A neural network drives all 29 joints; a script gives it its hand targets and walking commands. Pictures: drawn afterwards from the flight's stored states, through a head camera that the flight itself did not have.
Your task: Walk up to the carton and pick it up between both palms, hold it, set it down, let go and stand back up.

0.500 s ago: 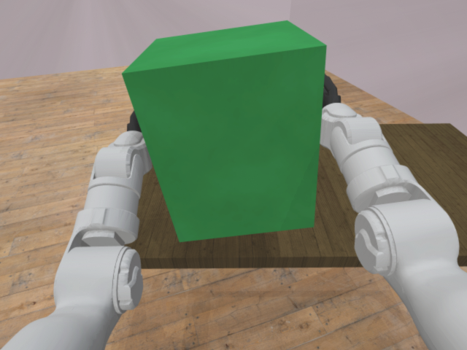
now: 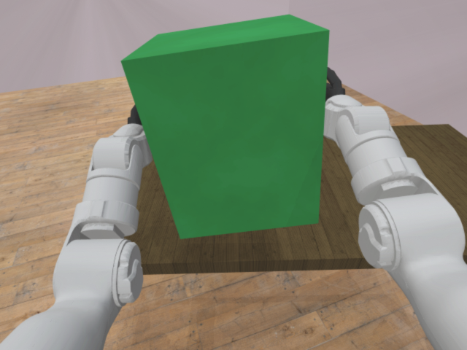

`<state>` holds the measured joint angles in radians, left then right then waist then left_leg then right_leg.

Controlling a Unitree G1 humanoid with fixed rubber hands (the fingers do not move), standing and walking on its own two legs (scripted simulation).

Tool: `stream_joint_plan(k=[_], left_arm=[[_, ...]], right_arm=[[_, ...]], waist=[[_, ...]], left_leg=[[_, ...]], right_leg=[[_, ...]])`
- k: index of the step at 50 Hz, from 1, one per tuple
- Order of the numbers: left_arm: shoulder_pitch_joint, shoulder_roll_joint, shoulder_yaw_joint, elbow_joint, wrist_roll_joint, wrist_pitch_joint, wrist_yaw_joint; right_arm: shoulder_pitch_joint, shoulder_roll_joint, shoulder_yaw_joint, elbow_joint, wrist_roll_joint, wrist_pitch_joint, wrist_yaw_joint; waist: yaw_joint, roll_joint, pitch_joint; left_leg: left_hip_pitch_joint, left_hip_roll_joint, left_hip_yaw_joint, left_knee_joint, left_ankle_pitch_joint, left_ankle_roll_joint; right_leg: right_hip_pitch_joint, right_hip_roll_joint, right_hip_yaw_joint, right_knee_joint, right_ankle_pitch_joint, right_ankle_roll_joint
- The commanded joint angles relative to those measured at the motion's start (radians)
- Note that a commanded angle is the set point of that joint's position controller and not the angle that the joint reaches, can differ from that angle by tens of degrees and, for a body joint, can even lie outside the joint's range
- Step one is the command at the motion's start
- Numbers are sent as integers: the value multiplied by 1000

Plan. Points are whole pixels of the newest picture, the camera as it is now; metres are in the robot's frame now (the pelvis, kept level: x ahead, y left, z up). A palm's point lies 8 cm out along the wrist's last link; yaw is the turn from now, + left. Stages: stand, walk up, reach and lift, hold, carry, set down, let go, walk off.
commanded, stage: reach and lift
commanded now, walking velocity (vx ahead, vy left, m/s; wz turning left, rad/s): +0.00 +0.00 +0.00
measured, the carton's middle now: (235, 125) +0.42 +0.01 +0.26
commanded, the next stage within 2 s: hold in 0.26 s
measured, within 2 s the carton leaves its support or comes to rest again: neither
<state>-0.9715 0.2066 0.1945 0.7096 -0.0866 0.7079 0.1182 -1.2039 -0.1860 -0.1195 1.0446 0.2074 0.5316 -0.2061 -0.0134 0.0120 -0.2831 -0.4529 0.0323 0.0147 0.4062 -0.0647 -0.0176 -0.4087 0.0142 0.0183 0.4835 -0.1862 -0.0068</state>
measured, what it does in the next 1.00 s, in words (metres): stands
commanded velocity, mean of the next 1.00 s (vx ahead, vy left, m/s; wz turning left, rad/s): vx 0.00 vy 0.00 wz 0.00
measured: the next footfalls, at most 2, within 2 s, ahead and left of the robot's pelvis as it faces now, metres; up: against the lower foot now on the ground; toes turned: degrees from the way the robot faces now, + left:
none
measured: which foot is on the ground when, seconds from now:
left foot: down 0.00-1.00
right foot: down 0.00-1.00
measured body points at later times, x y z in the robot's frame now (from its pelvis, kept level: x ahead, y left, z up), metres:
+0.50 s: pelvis +0.00 +0.00 +0.00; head -0.08 -0.01 +0.44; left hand +0.40 +0.17 +0.27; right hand +0.41 -0.16 +0.30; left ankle +0.08 +0.13 -0.74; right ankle +0.03 -0.12 -0.74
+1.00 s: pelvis +0.00 +0.00 +0.00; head -0.08 -0.01 +0.44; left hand +0.40 +0.16 +0.29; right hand +0.41 -0.16 +0.31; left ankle +0.08 +0.13 -0.74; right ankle +0.03 -0.12 -0.74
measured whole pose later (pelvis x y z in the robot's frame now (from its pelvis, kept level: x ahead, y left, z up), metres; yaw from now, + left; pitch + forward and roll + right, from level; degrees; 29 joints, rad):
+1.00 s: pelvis +0.00 +0.00 +0.00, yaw +0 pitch +6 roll +0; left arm -1.03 0.22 0.21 0.69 -0.09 0.82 0.11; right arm -1.25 -0.22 -0.07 0.99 0.28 0.67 -0.24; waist -0.02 0.04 -0.32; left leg -0.45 0.04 0.01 0.42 -0.07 -0.02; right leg -0.40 0.02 0.02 0.48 -0.19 -0.01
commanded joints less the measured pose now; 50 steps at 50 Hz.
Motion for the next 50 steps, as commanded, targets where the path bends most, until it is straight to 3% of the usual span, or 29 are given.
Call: stream_joint_plan(k=[1,3,4,6,7,10,11,13,15,16,17,18,19,21,22,23,26,28,29,30,32,33,34,36,37,40,41,44,50], left_arm=[[-1235,-675,-245,-382,-138,-92,-113],[-1232,-682,-228,-333,-124,-84,-119],[-1257,-677,-239,-386,-124,-86,-117],[-1229,-684,-272,-481,-154,-84,-110],[-1227,-695,-279,-437,-152,-73,-108],[-1249,-699,-299,-524,-171,-65,-103],[-1254,-715,-322,-556,-186,-62,-104],[-1262,-685,-293,-529,-161,-46,-103],[-1285,-685,-298,-574,-166,-36,-105],[-1241,-684,-280,-504,-164,-28,-107],[-1256,-672,-281,-519,-164,-28,-109],[-1255,-666,-255,-483,-152,-18,-112],[-1266,-647,-242,-470,-138,-12,-111],[-1286,-686,-264,-490,-163,-19,-111],[-1267,-685,-268,-493,-170,-13,-113],[-1289,-681,-271,-495,-174,-14,-113],[-1263,-670,-244,-442,-159,0,-119],[-1308,-672,-243,-432,-162,-7,-115],[-1312,-689,-247,-418,-173,-9,-118],[-1324,-660,-231,-433,-165,-10,-116],[-1350,-654,-226,-441,-163,-12,-119],[-1310,-651,-203,-376,-158,-10,-123],[-1324,-672,-233,-416,-171,-9,-123],[-1269,-652,-194,-318,-145,2,-124],[-1233,-659,-195,-277,-137,2,-131],[-1316,-651,-217,-375,-152,-9,-135],[-1261,-657,-195,-306,-137,3,-138],[-1276,-657,-218,-375,-147,-1,-137],[-1217,-655,-218,-403,-143,9,-145]], right_arm=[[-969,806,267,-392,313,16,155],[-968,820,254,-357,300,26,149],[-961,821,253,-359,308,26,152],[-956,840,337,-509,374,28,140],[-929,816,313,-432,368,50,137],[-939,823,330,-524,397,58,128],[-919,828,337,-544,402,65,123],[-897,803,325,-487,410,89,125],[-914,805,325,-490,419,98,124],[-911,808,313,-507,404,109,121],[-918,802,319,-503,417,108,121],[-913,787,300,-478,407,118,121],[-936,793,307,-464,409,124,122],[-950,821,300,-486,401,120,126],[-978,827,321,-528,411,119,123],[-959,804,300,-508,410,128,125],[-989,794,294,-507,408,134,119],[-998,823,277,-448,395,135,131],[-995,817,249,-438,371,137,133],[-1004,816,259,-441,382,129,134],[-985,806,233,-394,363,141,134],[-986,799,229,-403,360,142,132],[-1003,812,245,-426,375,134,134],[-993,775,232,-375,356,142,133],[-1000,765,216,-363,341,140,133],[-983,756,202,-339,335,140,131],[-977,742,194,-348,330,140,131],[-952,755,226,-374,366,144,126],[-944,770,263,-450,391,153,113]], waist=[[9,26,-556],[-2,2,-515],[-2,38,-550],[8,19,-690],[-9,41,-588],[-6,44,-655],[-25,67,-689],[-17,63,-601],[-13,64,-619],[-21,18,-569],[-10,48,-569],[-11,39,-548],[12,31,-539],[-7,22,-566],[7,8,-589],[-14,35,-568],[-3,12,-529],[11,14,-520],[-19,9,-495],[-4,9,-520],[-15,20,-506],[-12,-8,-485],[-6,23,-506],[-4,2,-443],[-22,-10,-424],[-24,40,-469],[-35,-5,-418],[-31,31,-473],[-34,-9,-491]], left_leg=[[367,-74,-57,-37,-64,13],[352,-71,-58,-48,-97,22],[370,-68,-53,-42,-74,13],[409,-78,-61,2,77,8],[391,-81,-63,-4,35,-2],[404,-81,-63,5,59,-9],[416,-80,-70,14,83,-13],[409,-78,-66,-5,7,-7],[408,-77,-67,-3,23,-7],[372,-80,-62,-10,-27,-5],[373,-80,-63,-9,-23,-3],[373,-78,-59,-16,-51,-1],[348,-77,-59,-30,-89,8],[356,-73,-66,-23,-87,7],[359,-77,-67,-17,-56,15],[359,-79,-65,-18,-76,5],[324,-78,-67,-28,-111,16],[293,-77,-75,-46,-183,23],[304,-69,-82,-53,-192,21],[299,-71,-71,-43,-174,24],[301,-72,-80,-50,-190,23],[293,-72,-78,-56,-207,29],[289,-71,-76,-53,-187,23],[273,-73,-76,-55,-211,25],[271,-70,-74,-61,-216,28],[303,-64,-91,-56,-193,19],[286,-59,-91,-63,-217,25],[297,-61,-82,-45,-166,17],[317,-72,-76,-30,-88,18]], right_leg=[[244,56,5,-196,43,59],[226,55,7,-205,0,57],[231,57,-1,-201,34,59],[313,72,3,-168,217,68],[256,69,3,-186,159,62],[279,74,7,-177,199,66],[286,69,8,-171,235,62],[233,72,-5,-188,138,65],[238,72,4,-188,154,65],[240,68,3,-195,136,69],[236,71,0,-187,126,67],[226,68,2,-196,107,69],[220,68,12,-203,55,69],[212,66,11,-192,64,62],[220,70,10,-193,88,66],[223,71,7,-191,91,62],[218,65,15,-199,58,64],[185,61,18,-205,-61,62],[171,62,16,-214,-63,54],[204,64,14,-201,-24,57],[185,60,14,-202,-50,51],[181,62,14,-214,-79,51],[199,65,12,-199,-39,54],[171,63,12,-218,-84,54],[169,63,16,-228,-100,48],[190,61,17,-208,-65,44],[188,63,15,-215,-83,41],[216,60,17,-202,-4,47],[255,65,18,-199,101,58]])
